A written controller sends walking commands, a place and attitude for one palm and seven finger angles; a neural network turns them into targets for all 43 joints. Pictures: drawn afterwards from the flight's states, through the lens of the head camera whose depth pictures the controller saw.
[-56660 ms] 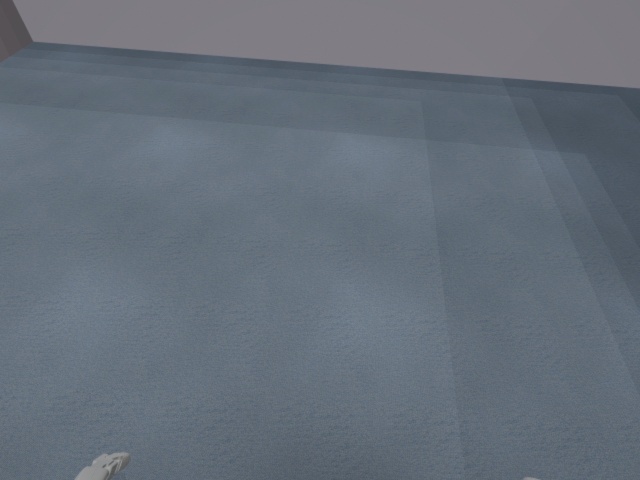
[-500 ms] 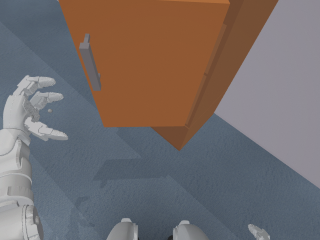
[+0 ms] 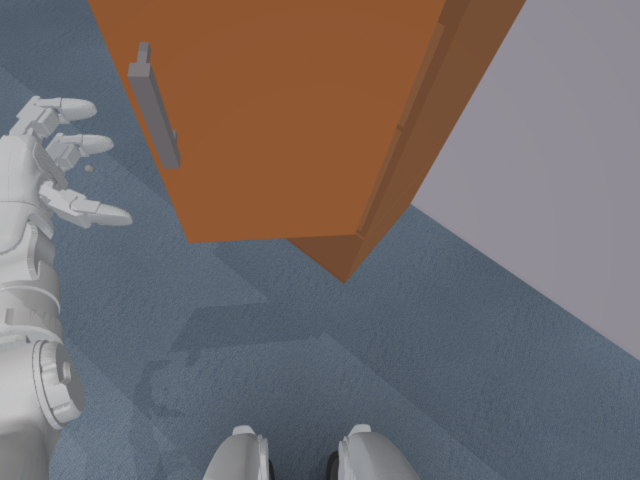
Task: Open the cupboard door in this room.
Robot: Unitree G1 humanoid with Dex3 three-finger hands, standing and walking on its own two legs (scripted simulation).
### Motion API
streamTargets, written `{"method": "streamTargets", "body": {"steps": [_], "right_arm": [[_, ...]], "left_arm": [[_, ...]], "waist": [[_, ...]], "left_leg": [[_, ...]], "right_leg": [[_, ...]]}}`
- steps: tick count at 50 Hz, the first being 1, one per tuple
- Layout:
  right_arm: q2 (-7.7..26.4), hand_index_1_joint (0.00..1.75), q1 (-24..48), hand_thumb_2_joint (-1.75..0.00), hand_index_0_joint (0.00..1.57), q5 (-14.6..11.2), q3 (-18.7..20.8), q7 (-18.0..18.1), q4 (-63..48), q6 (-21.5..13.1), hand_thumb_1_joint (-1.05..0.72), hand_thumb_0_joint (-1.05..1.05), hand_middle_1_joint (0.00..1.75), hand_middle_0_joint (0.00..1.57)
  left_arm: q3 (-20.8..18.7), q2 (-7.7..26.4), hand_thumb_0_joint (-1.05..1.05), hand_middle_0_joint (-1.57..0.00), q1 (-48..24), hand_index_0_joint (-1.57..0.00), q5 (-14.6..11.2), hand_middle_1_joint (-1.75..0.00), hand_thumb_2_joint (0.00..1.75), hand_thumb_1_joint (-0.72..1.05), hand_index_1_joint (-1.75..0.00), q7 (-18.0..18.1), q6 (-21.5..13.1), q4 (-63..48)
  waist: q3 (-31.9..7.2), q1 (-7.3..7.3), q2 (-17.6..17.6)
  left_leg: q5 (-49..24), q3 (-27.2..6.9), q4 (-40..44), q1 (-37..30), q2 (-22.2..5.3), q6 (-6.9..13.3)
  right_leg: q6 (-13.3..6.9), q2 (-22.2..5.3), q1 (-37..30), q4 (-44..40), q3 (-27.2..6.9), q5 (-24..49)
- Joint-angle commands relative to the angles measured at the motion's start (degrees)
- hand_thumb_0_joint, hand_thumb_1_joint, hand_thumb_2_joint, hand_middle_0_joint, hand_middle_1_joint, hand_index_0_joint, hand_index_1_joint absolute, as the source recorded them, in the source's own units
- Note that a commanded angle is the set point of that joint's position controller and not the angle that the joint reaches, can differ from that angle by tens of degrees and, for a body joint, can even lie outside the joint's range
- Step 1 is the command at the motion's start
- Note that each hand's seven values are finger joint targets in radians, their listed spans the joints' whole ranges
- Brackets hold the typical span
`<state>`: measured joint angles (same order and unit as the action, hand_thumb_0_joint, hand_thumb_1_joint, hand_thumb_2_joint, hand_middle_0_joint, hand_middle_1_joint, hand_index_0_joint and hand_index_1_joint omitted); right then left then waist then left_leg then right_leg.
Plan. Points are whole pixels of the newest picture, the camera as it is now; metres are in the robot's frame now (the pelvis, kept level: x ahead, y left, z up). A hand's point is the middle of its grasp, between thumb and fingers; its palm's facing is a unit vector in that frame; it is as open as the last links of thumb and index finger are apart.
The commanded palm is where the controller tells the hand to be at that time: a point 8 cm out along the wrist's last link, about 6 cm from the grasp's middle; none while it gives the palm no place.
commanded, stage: move the hooked fingers beside the handle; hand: left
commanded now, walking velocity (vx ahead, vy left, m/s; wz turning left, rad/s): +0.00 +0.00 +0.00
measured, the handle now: (159, 111) +0.57 +0.19 +0.06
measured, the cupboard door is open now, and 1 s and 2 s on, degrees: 45 45 45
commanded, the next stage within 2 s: slide the fingers in behind the handle in 1.08 s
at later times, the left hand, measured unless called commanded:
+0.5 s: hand (105, 140) +0.52 +0.25 +0.06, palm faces +0.06 -1.00 -0.03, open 14.0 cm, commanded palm +0.49 +0.29 +0.06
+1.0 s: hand (94, 153) +0.50 +0.26 +0.05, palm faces +0.06 -1.00 +0.00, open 14.0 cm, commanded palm +0.49 +0.30 +0.06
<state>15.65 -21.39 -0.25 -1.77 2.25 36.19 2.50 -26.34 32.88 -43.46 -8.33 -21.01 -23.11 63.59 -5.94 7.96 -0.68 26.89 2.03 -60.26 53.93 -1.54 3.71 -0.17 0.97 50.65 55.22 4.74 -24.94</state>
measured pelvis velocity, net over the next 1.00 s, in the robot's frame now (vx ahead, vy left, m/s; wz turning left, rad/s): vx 0.00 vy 0.00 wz -0.01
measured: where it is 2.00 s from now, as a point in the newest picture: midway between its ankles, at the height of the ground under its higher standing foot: outside the picture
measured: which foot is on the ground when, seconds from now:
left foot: down 0.00-1.00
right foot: down 0.00-1.00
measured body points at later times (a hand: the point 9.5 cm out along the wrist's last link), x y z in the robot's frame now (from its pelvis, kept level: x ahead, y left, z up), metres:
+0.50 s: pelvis +0.00 -0.01 -0.01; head +0.16 +0.02 +0.41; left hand +0.51 +0.30 +0.06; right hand -0.02 -0.28 -0.10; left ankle +0.01 +0.07 -0.67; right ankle +0.01 -0.13 -0.67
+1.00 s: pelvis +0.00 +0.00 -0.01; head +0.15 +0.04 +0.41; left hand +0.49 +0.32 +0.05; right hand +0.02 -0.28 -0.10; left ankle +0.01 +0.07 -0.67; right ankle +0.01 -0.13 -0.67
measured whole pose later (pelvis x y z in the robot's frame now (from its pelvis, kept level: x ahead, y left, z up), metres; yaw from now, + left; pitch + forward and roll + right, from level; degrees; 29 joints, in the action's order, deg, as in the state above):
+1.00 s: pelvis +0.00 +0.00 -0.01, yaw -1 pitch +24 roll -6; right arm 16.0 -20.7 0.5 -2.7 1.6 34.2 5.0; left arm -28.4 38.3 -49.8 -6.3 -21.8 -22.7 67.9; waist -5.6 10.2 -0.5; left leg 28.4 1.0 -63.4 59.2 -2.5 3.7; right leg -0.3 2.0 55.1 56.8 5.6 -25.6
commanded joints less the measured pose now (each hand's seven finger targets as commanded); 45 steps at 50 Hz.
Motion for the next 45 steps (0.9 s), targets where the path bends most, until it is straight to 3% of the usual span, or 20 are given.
{"method": "streamTargets", "body": {"steps": [1,3,5,9,11,14,16,19,20,21,24,25,27,29,31,33,34,38,41,45], "right_arm": [[11.5,0.30,-8.6,-0.90,0.20,0.2,3.7,0.4,-3.3,-0.1,-0.90,0.00,0.30,0.20],[11.8,0.30,-9.3,-0.90,0.20,0.2,3.4,0.5,-3.2,0.2,-0.90,0.00,0.30,0.20],[11.9,0.30,-9.2,-0.90,0.20,0.2,3.1,0.5,-3.1,0.3,-0.90,0.00,0.30,0.20],[12.2,0.30,-10.4,-0.90,0.20,0.7,3.2,0.5,-2.7,0.7,-0.90,0.00,0.30,0.20],[12.5,0.30,-10.8,-0.90,0.20,0.8,3.0,0.5,-2.5,0.8,-0.90,0.00,0.30,0.20],[12.7,0.30,-11.3,-0.90,0.20,0.6,2.3,0.7,-2.4,1.1,-0.90,0.00,0.30,0.20],[12.9,0.30,-12.0,-0.90,0.20,0.7,2.4,0.7,-3.0,1.3,-0.90,0.00,0.30,0.20],[12.4,0.30,-12.6,-0.90,0.20,1.2,2.8,0.1,-3.7,1.8,-0.90,0.00,0.30,0.20],[12.3,0.30,-12.7,-0.90,0.20,1.2,2.9,-0.3,-4.0,1.9,-0.90,0.00,0.30,0.20],[12.5,0.30,-12.7,-0.90,0.20,1.1,3.1,-0.3,-4.1,2.1,-0.90,0.00,0.30,0.20],[12.1,0.30,-12.5,-0.90,0.20,0.7,3.2,-0.6,-4.0,2.6,-0.90,0.00,0.30,0.20],[12.5,0.30,-12.6,-0.90,0.20,0.7,3.5,-0.4,-4.1,2.5,-0.90,0.00,0.30,0.20],[12.6,0.30,-12.7,-0.90,0.20,0.7,3.5,-0.1,-4.6,2.3,-0.90,0.00,0.30,0.20],[11.8,0.30,-12.6,-0.90,0.20,0.5,3.1,-0.2,-4.1,2.4,-0.90,0.00,0.30,0.20],[11.9,0.30,-12.4,-0.90,0.20,0.6,3.2,-0.3,-3.9,2.2,-0.90,0.00,0.30,0.20],[11.9,0.30,-12.3,-0.90,0.20,0.7,3.4,-0.3,-3.4,2.2,-0.90,0.00,0.30,0.20],[11.9,0.30,-12.0,-0.90,0.20,0.6,3.3,-0.3,-3.1,2.2,-0.90,0.00,0.30,0.20],[12.0,0.30,-11.8,-0.90,0.20,0.2,3.0,0.0,-2.8,2.6,-0.90,0.00,0.30,0.20],[12.3,0.30,-11.5,-0.90,0.20,0.1,2.9,0.2,-3.0,2.5,-0.90,0.00,0.30,0.20],[12.2,0.30,-11.4,-0.90,0.20,0.7,3.2,0.1,-3.5,2.2,-0.90,0.00,0.30,0.20]], "left_arm": [[-1.9,16.6,0.00,-0.30,-23.9,-0.30,-0.7,-1.20,0.30,-0.50,-1.20,0.6,-3.7,-10.7],[-2.7,18.2,0.00,-0.30,-25.0,-0.30,-0.3,-1.20,0.30,-0.50,-1.20,0.9,-3.8,-8.3],[-2.2,19.1,0.00,-0.30,-28.4,-0.30,0.4,-1.20,0.30,-0.50,-1.20,1.1,-3.7,-6.6],[-2.8,20.9,0.00,-0.30,-31.1,-0.30,1.3,-1.20,0.30,-0.50,-1.20,1.2,-4.6,-7.5],[-3.9,22.8,0.00,-0.30,-31.8,-0.30,1.4,-1.20,0.30,-0.50,-1.20,1.0,-4.0,-5.3],[-3.1,23.9,0.00,-0.30,-34.9,-0.30,2.0,-1.20,0.30,-0.50,-1.20,0.5,-2.2,-1.0],[-4.6,26.5,0.00,-0.30,-33.4,-0.30,2.7,-1.20,0.30,-0.50,-1.20,0.4,-1.6,-1.3],[-4.5,25.1,0.00,-0.30,-30.2,-0.30,2.3,-1.20,0.30,-0.50,-1.20,-0.2,-2.8,-7.2],[-5.0,24.7,0.00,-0.30,-27.6,-0.30,2.0,-1.20,0.30,-0.50,-1.20,-0.4,-2.6,-7.2],[-6.2,26.2,0.00,-0.30,-27.8,-0.30,1.5,-1.20,0.30,-0.50,-1.20,-0.4,-2.8,-8.8],[-5.1,22.9,0.00,-0.30,-26.8,-0.30,-0.1,-1.20,0.30,-0.50,-1.20,-1.1,-1.8,-8.3],[-7.6,25.8,0.00,-0.30,-25.6,-0.30,-0.2,-1.20,0.30,-0.50,-1.20,-0.9,-1.4,-8.2],[-9.4,28.9,0.00,-0.30,-24.9,-0.30,0.5,-1.20,0.30,-0.50,-1.20,-0.4,-1.1,-8.3],[-6.4,25.9,0.00,-0.30,-27.8,-0.30,1.2,-1.20,0.30,-0.50,-1.20,-0.2,-1.8,-9.5],[-6.6,26.4,0.00,-0.30,-27.0,-0.30,1.7,-1.20,0.30,-0.50,-1.20,-0.1,-2.9,-10.1],[-6.0,25.3,0.00,-0.30,-28.0,-0.30,1.1,-1.20,0.30,-0.50,-1.20,-0.6,-4.1,-11.1],[-4.7,23.9,0.00,-0.30,-27.5,-0.30,1.0,-1.20,0.30,-0.50,-1.20,-1.1,-4.0,-9.5],[-1.3,19.5,0.00,-0.30,-26.8,-0.30,-0.2,-1.20,0.30,-0.50,-1.20,-3.3,-1.8,-4.3],[-1.7,20.6,0.00,-0.30,-27.1,-0.30,-0.2,-1.20,0.30,-0.50,-1.20,-3.4,-0.7,-3.1],[-4.2,23.4,0.00,-0.30,-29.2,-0.30,0.2,-1.20,0.30,-0.50,-1.20,-1.8,-3.1,-7.9]], "waist": [[-25.2,0.10,-9.2],[-24.3,1.01,-6.9],[-21.9,1.94,-7.6],[-27.0,2.10,-12.0],[-27.1,2.50,-9.7],[-24.0,4.13,-8.8],[-26.0,3.20,-9.4],[-33.0,1.24,-15.0],[-33.9,0.82,-13.6],[-33.8,0.81,-12.7],[-30.9,1.55,-11.0],[-30.1,0.98,-8.6],[-29.2,0.49,-7.9],[-28.0,1.67,-10.3],[-27.4,1.51,-11.7],[-28.6,1.92,-12.8],[-27.1,2.20,-13.3],[-23.8,3.11,-11.1],[-23.5,3.22,-9.0],[-27.9,2.16,-11.7]], "left_leg": [[-27.7,-7.8,6.9,-25.7,-1.4,-3.3],[-26.0,-7.4,6.5,-23.2,-1.3,-2.7],[-21.4,-7.4,6.6,-20.5,-1.1,-2.5],[-25.5,-8.2,5.3,-25.2,-1.5,-3.1],[-24.0,-7.9,4.6,-22.2,-1.3,-2.5],[-21.0,-7.6,3.9,-17.8,-1.2,-1.9],[-22.1,-7.5,3.7,-17.4,-1.1,-1.8],[-32.4,-7.7,3.2,-25.9,-1.6,-2.9],[-32.9,-7.3,3.0,-25.6,-1.6,-2.7],[-33.6,-7.3,3.2,-24.9,-1.8,-2.6],[-32.1,-6.8,3.6,-23.6,-1.6,-2.2],[-30.3,-6.2,3.8,-20.7,-1.4,-1.7],[-28.5,-5.5,4.2,-17.8,-0.9,-1.4],[-28.4,-5.3,4.1,-19.6,-1.0,-1.4],[-28.3,-5.6,4.3,-21.0,-1.2,-1.7],[-30.6,-5.9,3.9,-24.0,-1.4,-1.9],[-30.0,-6.3,4.2,-24.4,-1.5,-2.2],[-27.7,-6.4,4.5,-22.9,-1.4,-2.0],[-25.6,-6.4,4.2,-20.0,-1.2,-1.7],[-30.0,-7.3,3.3,-23.6,-1.5,-2.4]], "right_leg": [[-1.2,1.7,-2.1,-4.3,-1.5,13.6],[-1.0,1.9,-2.7,-4.4,-1.8,13.9],[-1.0,1.7,-1.5,-4.5,-2.0,11.4],[-1.3,1.9,0.7,-3.7,-1.9,12.3],[-1.0,2.0,-0.8,-3.5,-2.2,12.5],[-0.8,2.0,0.1,-3.6,-2.5,11.7],[-0.9,1.9,-1.4,-3.0,-2.5,12.8],[-1.1,2.1,-1.3,-2.4,-2.1,17.4],[-1.0,2.4,-2.7,-2.5,-2.3,18.6],[-0.9,2.3,-4.3,-2.5,-2.3,19.9],[-0.6,2.7,-4.4,-3.5,-2.1,20.1],[-0.6,2.7,-7.3,-3.9,-2.6,21.0],[-0.8,2.7,-9.9,-3.8,-3.1,21.7],[-0.5,2.6,-7.3,-4.1,-3.1,20.8],[-0.8,2.8,-6.1,-4.2,-3.0,19.5],[-0.9,3.0,-5.1,-4.2,-2.8,20.2],[-1.1,3.0,-3.5,-4.4,-2.5,18.7],[-1.0,2.8,-1.6,-4.8,-2.1,16.9],[-0.8,2.5,-1.9,-4.4,-2.2,16.4],[-1.1,2.5,-1.1,-3.0,-2.0,17.2]]}}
